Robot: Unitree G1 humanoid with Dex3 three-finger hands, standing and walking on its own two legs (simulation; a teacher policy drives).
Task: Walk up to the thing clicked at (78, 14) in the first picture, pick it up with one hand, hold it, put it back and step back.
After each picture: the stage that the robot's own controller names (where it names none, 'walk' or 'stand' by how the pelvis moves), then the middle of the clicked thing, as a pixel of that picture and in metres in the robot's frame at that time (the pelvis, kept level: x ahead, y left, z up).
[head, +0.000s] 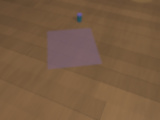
stand; (79, 17) +1.98 +0.02 -0.72
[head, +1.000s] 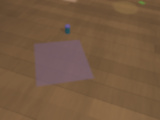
walk; (67, 29) +1.84 +0.10 -0.72
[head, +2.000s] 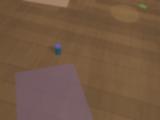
walk; (58, 49) +1.28 +0.17 -0.72
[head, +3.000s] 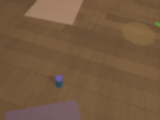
walk; (58, 81) +0.87 +0.15 -0.71
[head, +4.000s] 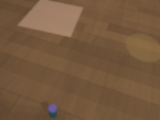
walk; (52, 111) +0.57 +0.16 -0.71
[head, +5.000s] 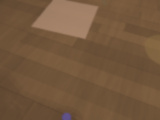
stand; out of the picture +0.48 +0.07 -0.70
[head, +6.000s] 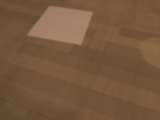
stand; out of the picture +0.45 +0.12 -0.72
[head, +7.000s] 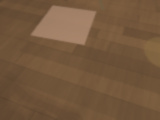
stand; out of the picture +0.44 +0.11 -0.73
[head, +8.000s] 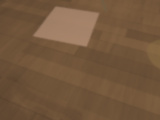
stand; out of the picture +0.42 +0.10 -0.73
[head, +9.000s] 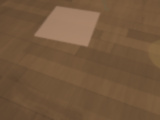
stand; out of the picture +0.42 +0.10 -0.73
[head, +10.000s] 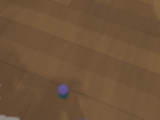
go down; (63, 91) +0.48 +0.09 -0.56
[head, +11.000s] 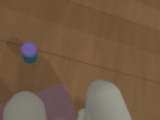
go down; (29, 53) +0.53 +0.14 -0.33
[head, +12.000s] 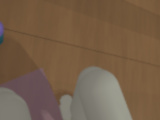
close in; out of the picture +0.52 +0.17 -0.27
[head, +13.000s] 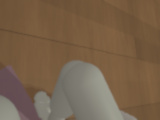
close; out of the picture +0.51 +0.21 -0.27
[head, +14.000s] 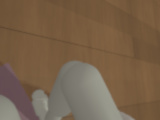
close; out of the picture +0.50 +0.21 -0.28
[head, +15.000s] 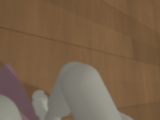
close; out of the picture +0.49 +0.21 -0.28
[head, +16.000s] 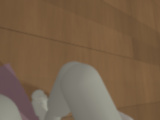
close; out of the picture +0.49 +0.21 -0.28
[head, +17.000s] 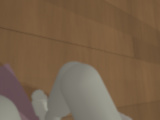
close; out of the picture +0.49 +0.21 -0.28
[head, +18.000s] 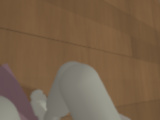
lift; out of the picture +0.50 +0.22 -0.28
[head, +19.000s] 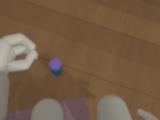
lift; (56, 67) +0.53 +0.11 -0.41
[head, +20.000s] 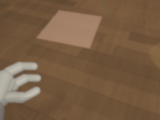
close in; out of the picture +0.46 +0.07 -0.68
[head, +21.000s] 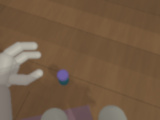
hold; (63, 77) +0.51 +0.10 -0.48
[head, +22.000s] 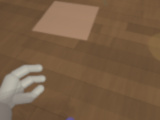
go down; out of the picture +0.46 +0.08 -0.67
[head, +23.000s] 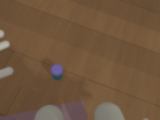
stand; (57, 72) +0.51 +0.10 -0.47
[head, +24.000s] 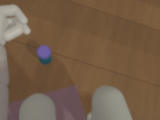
hold; (44, 55) +0.54 +0.11 -0.37
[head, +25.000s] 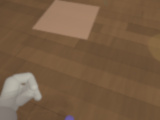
crouch; out of the picture +0.47 +0.08 -0.66
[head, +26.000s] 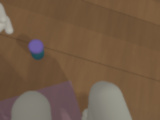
crouch; (37, 50) +0.55 +0.11 -0.35
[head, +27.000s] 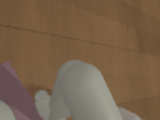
lower; out of the picture +0.52 +0.21 -0.26
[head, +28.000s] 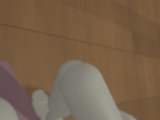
lower; out of the picture +0.53 +0.21 -0.26
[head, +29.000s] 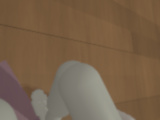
lower; out of the picture +0.53 +0.21 -0.27
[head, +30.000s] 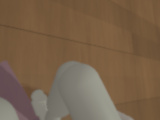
lower; out of the picture +0.54 +0.20 -0.27
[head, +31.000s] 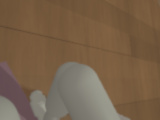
withdraw; out of the picture +0.61 +0.18 -0.31
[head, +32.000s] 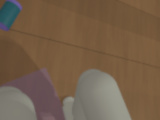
stand; (7, 14) +0.62 +0.16 -0.31
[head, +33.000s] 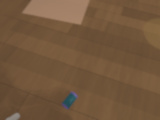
stand; (69, 100) +0.56 +0.04 -0.65
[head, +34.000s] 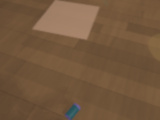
stand; (72, 111) +0.57 +0.06 -0.69
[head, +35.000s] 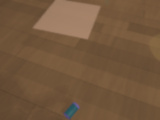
stand; (71, 110) +0.57 +0.07 -0.69
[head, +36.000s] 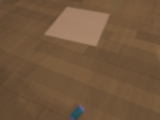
stand; (77, 113) +0.59 +0.07 -0.74
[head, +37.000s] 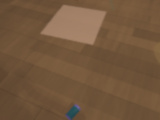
stand; (72, 112) +0.58 +0.10 -0.75
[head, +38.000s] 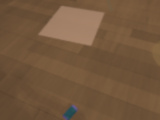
walk; (70, 112) +0.58 +0.11 -0.75
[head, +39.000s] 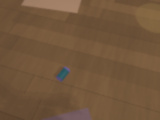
walk; (63, 74) +0.77 +0.16 -0.72
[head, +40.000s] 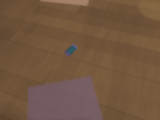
walk; (71, 50) +1.15 +0.20 -0.73
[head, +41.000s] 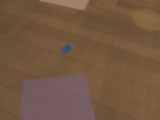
stand; (66, 49) +1.25 +0.13 -0.73
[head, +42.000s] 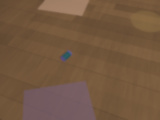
stand; (66, 55) +1.22 +0.17 -0.75
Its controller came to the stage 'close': yes
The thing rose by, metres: 0.01
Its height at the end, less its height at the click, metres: -0.02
